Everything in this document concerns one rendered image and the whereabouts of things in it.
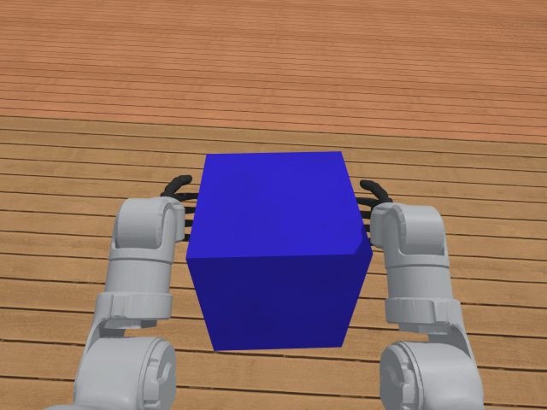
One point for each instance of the robot left hand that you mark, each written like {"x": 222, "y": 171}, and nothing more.
{"x": 172, "y": 187}

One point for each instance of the carton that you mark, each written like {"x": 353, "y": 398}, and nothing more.
{"x": 278, "y": 251}

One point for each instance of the left robot forearm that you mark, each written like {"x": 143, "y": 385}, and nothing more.
{"x": 136, "y": 292}

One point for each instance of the right robot forearm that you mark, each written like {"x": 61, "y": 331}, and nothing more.
{"x": 418, "y": 276}

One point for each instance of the robot left upper arm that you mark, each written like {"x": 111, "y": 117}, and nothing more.
{"x": 126, "y": 373}

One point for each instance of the robot right hand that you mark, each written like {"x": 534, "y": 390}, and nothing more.
{"x": 379, "y": 192}

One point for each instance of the robot right upper arm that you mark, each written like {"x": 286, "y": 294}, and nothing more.
{"x": 428, "y": 376}

